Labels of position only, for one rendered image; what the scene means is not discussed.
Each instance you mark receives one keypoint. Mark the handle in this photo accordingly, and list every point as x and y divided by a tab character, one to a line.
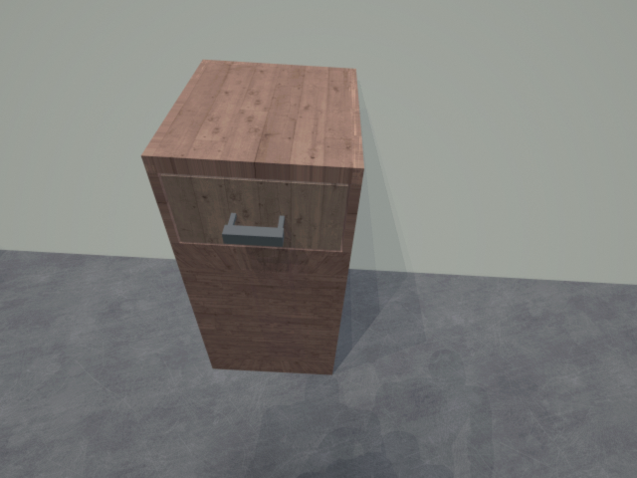
253	235

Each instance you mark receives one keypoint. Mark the drawer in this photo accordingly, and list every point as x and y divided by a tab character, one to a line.
201	206

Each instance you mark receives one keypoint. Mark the cabinet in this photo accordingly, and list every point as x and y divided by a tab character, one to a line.
264	308

